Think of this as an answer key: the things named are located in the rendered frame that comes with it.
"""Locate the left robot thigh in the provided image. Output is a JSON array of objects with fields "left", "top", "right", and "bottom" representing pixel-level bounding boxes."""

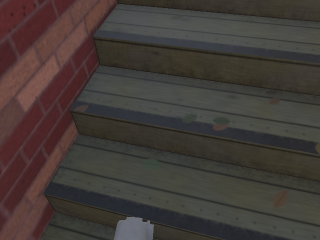
[{"left": 114, "top": 217, "right": 154, "bottom": 240}]

